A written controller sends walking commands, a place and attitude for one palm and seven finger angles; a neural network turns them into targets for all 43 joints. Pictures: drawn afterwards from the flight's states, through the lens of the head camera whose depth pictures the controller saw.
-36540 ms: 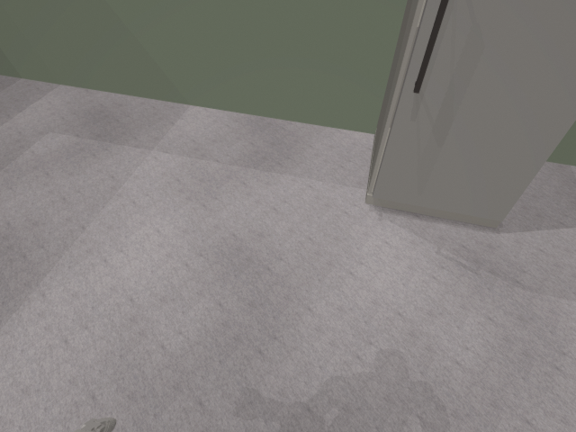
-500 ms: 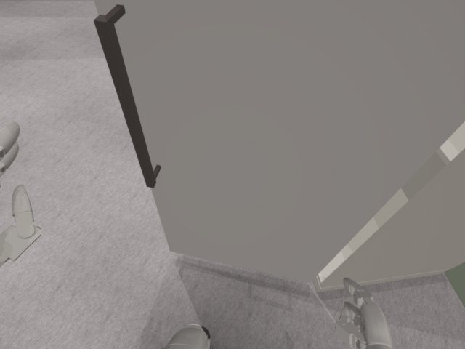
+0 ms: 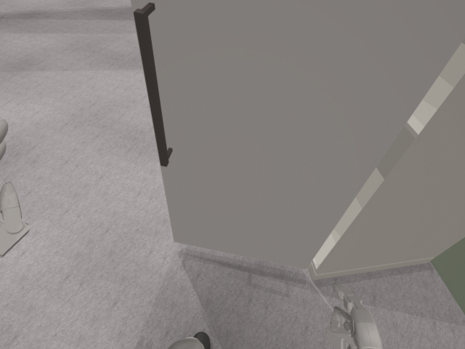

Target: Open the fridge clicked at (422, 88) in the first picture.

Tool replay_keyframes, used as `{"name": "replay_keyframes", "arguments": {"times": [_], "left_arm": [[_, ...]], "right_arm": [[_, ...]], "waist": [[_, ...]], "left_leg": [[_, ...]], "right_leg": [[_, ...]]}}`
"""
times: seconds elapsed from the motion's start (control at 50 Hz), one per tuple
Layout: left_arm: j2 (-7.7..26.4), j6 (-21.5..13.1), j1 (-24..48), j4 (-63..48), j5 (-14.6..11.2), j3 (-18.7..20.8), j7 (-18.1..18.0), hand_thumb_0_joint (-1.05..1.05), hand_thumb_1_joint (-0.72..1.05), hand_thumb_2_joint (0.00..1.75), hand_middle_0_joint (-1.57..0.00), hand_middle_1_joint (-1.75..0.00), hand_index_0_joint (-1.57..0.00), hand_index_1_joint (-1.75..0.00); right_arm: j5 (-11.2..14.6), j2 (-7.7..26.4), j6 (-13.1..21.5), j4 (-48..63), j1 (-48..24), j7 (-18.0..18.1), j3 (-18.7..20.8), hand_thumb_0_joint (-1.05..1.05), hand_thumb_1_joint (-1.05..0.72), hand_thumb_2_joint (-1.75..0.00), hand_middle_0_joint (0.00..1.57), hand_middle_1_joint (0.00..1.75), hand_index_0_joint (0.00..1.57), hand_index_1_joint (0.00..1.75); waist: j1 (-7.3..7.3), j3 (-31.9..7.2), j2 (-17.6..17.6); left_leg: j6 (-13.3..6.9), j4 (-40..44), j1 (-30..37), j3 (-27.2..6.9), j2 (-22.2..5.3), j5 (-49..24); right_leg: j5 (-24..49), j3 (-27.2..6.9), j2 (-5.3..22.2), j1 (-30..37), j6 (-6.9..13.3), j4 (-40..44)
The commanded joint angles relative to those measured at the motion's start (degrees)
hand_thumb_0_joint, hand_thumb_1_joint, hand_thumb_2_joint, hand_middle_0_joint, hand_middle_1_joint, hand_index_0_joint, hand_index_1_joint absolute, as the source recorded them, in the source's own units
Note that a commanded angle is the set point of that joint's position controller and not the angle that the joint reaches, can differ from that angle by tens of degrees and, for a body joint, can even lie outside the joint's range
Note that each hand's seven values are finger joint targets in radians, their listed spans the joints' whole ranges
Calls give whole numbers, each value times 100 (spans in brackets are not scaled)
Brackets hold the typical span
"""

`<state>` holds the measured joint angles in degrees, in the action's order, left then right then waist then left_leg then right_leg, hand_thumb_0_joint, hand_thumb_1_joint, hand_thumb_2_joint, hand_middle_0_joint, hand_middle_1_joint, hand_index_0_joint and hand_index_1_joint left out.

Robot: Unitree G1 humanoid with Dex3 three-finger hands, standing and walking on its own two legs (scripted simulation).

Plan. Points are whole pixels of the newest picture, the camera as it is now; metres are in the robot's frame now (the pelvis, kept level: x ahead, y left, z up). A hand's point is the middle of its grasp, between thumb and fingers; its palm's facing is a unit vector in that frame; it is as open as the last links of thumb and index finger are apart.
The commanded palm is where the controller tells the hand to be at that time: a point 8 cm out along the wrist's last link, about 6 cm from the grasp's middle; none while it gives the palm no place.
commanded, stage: stop stepping back and stand still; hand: left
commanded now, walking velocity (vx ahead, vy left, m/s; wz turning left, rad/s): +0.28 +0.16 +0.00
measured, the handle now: (158, 100) +0.59 +0.23 +0.09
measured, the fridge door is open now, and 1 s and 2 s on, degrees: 70 70 70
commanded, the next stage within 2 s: let the arm hang, fingers relaxed in 0.94 s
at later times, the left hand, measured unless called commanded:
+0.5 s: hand out of the picture +0.09 +0.31 +0.17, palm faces +0.49 -0.76 -0.44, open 7.4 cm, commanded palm +0.04 +0.34 +0.18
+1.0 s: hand out of the picture +0.09 +0.31 +0.17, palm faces +0.55 -0.74 -0.38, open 7.4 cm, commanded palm +0.03 +0.34 +0.18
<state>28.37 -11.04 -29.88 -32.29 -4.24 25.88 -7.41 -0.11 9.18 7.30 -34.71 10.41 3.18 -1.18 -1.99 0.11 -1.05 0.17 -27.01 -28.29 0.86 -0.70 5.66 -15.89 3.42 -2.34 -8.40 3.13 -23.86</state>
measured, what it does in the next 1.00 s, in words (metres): steps on the spot: left foot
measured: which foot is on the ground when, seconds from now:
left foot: up 0.00-0.22, down 0.24-1.00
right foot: down 0.00-1.00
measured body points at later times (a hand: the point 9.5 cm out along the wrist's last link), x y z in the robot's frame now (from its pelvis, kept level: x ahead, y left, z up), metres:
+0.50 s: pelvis -0.09 +0.03 +0.00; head -0.11 +0.05 +0.45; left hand +0.06 +0.35 +0.20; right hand +0.05 -0.21 -0.09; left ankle -0.07 +0.15 -0.70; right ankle -0.05 -0.07 -0.73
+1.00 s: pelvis -0.08 +0.03 +0.00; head -0.10 +0.03 +0.45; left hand +0.06 +0.35 +0.19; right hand +0.09 -0.20 -0.08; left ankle -0.05 +0.16 -0.73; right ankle -0.06 -0.06 -0.73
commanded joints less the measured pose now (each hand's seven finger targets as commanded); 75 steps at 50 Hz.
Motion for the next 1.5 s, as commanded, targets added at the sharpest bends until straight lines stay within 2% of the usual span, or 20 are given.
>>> {"name": "replay_keyframes", "arguments": {"times": [0.0, 0.06, 0.18, 0.22, 0.26, 0.34, 0.4, 0.5, 0.52, 0.54, 0.6, 0.72, 0.78, 1.0, 1.02, 1.08, 1.14, 1.2, 1.3, 1.48], "left_arm": [[640, -246, 417, -450, 4, 262, -97, 0, 90, 90, -20, -30, -20, -30], [649, -168, 861, -582, 101, 377, -236, 0, 90, 90, -20, -30, -20, -30], [509, -372, 844, -1044, 303, 280, -384, 0, 90, 90, -20, -30, -20, -30], [756, -477, 584, -1418, 308, 521, -362, 0, 90, 90, -20, -30, -20, -30], [723, -480, 241, -1183, 260, 583, -277, 0, 90, 90, -20, -30, -20, -30], [605, -442, -303, -528, 297, 635, -197, 0, 90, 90, -20, -30, -20, -30], [552, -393, 248, -323, 250, 551, -146, 0, 90, 90, -20, -30, -20, -30], [308, -310, 1382, -198, 306, 55, -229, 0, 90, 90, -20, -30, -20, -30], [336, -373, 1612, -469, 290, 40, -254, 0, 90, 90, -20, -30, -20, -30], [454, -460, 1838, -994, 289, 89, -313, 0, 90, 90, -20, -30, -20, -30], [621, -407, 1329, -839, 348, 322, -212, 0, 90, 90, -20, -30, -20, -30], [546, -297, 72, -585, 341, 474, -182, 0, 90, 90, -20, -30, -20, -30], [907, -341, 743, -555, 213, 704, -177, 0, 90, 90, -20, -30, -20, -30], [475, -451, 636, -575, 322, 302, -270, 0, 90, 90, -20, -30, -20, -30], [-503, 576, 725, 3865, 775, -1826, 566, 0, 90, 90, -20, -30, -20, -30], [-961, 1077, 685, 4580, 610, -1954, 745, 0, 90, 90, -20, -30, -20, -30], [-359, 977, 1299, 5573, 644, -2050, 759, 0, 90, 90, -20, -30, -20, -30], [-326, 1020, 1883, 6574, 590, -2228, 704, 0, 90, 90, -20, -30, -20, -30], [-649, 1097, 1826, 7922, 492, -2416, 674, 0, 90, 90, -20, -30, -20, -30], [-919, 1027, 1444, 9099, 465, -2463, 643, 0, 90, 90, -20, -30, -20, -30]], "right_arm": [[180, 867, 298, 756, -161, 138, 382, 0, -90, -90, 20, 30, 20, 30], [104, 715, 124, 830, -395, 197, 181, 0, -90, -90, 20, 30, 20, 30], [4, 962, 374, 767, -104, 241, 343, 0, -90, -90, 20, 30, 20, 30], [80, 1159, 469, 921, -128, 196, 463, 0, -90, -90, 20, 30, 20, 30], [13, 953, 540, 734, -127, 138, 380, 0, -90, -90, 20, 30, 20, 30], [61, 1093, 449, 699, -73, 30, 469, 0, -90, -90, 20, 30, 20, 30], [76, 1056, 286, 686, -13, 18, 616, 0, -90, -90, 20, 30, 20, 30], [-35, 925, 222, 463, -113, 155, 333, 0, -90, -90, 20, 30, 20, 30], [-34, 1087, 293, 492, -83, 208, 356, 0, -90, -90, 20, 30, 20, 30], [0, 1213, 386, 630, -123, 216, 400, 0, -90, -90, 20, 30, 20, 30], [-6, 918, 542, 490, -219, -13, 365, 0, -90, -90, 20, 30, 20, 30], [-56, 909, 359, 644, -142, -54, 355, 0, -90, -90, 20, 30, 20, 30], [-13, 811, 277, 669, -119, -2, 338, 0, -90, -90, 20, 30, 20, 30], [55, 1006, 422, 641, -305, 153, 378, 0, -90, -90, 20, 30, 20, 30], [-54, 2336, 390, -612, -424, -346, 747, 0, -90, -90, 20, 30, 20, 30], [-104, 1533, -257, -372, -207, -279, 502, 0, -90, -90, 20, 30, 20, 30], [-97, 1487, -425, -509, -119, -302, 461, 0, -90, -90, 20, 30, 20, 30], [-158, 1343, -672, -905, 3, -289, 418, 0, -90, -90, 20, 30, 20, 30], [-166, 1189, -714, -1482, 1, -252, 212, 0, -90, -90, 20, 30, 20, 30], [-115, 898, -737, -2228, 633, -160, 260, 0, -90, -90, 20, 30, 20, 30]], "waist": [[140, -89, -1850], [308, 215, -443], [272, -411, 400], [88, -746, 1535], [289, -243, 2089], [159, -334, 713], [159, -74, -1560], [466, 202, -64], [459, 176, 1057], [392, 97, 2532], [280, 407, 1558], [108, -134, 1161], [242, -71, -992], [152, -176, 986], [528, 311, 1167], [109, -369, 63], [257, -505, -1433], [387, -186, -755], [227, 21, 1042], [256, -112, 270]], "left_leg": [[125, -5383, -20, -383, 369, 2498], [19, -3976, 143, -526, -420, 2037], [-255, 986, 1774, 129, -125, 884], [-625, 871, 2150, -1198, -1135, -771], [-855, 1632, 1379, -1969, -1351, 1296], [-578, 544, 55, -776, -646, 2880], [-179, -3183, -542, 48, 163, 2280], [-284, -568, 2032, 177, -105, 1949], [-470, 588, 2056, -682, -438, 2700], [-794, 1652, 2469, -2898, -1671, 3012], [-1205, 2247, 650, -3148, -1815, 4099], [-362, 819, -261, -552, -700, 3172], [-54, -2708, -330, 106, 32, 1723], [-439, 950, 1558, -933, -785, 885], [-532, 161, 803, -1115, -845, -682], [-695, 249, 279, -1326, -1063, -450], [-203, -706, 657, -468, -174, 263], [-137, -979, 1068, -198, -58, 796], [-296, 570, 1080, -879, -528, 341], [-253, 643, 1499, -592, -452, 573]], "right_leg": [[2252, -1636, 2551, -1663, 992, 1165], [1806, -1146, 2314, -1295, 759, 695], [313, -819, 1158, -432, 111, -295], [30, -117, 332, -831, -327, -1448], [-1372, -28, 174, -1035, -376, -1827], [-754, -25, 167, 719, -230, -98], [-2469, -3120, 2094, -250, 1041, 1361], [-2800, -931, 1177, -2548, 427, -66], [-2315, -524, 611, -2509, 176, -1361], [-1818, 99, -23, -3076, -199, -3109], [-1047, -596, 340, -2336, -281, -4215], [-856, 178, 0, 886, -95, -173], [70, -2881, 2136, -63, 934, 1343], [-271, -697, 544, -664, -248, -162], [643, -127, 714, -1157, -212, -1442], [-270, -281, 571, -427, -219, -1193], [1001, -1135, 1402, -499, 274, -14], [1302, -1331, 1619, -804, 569, 283], [-33, -661, 716, -443, -31, 49], [144, -664, 822, -220, 49, 613]]}}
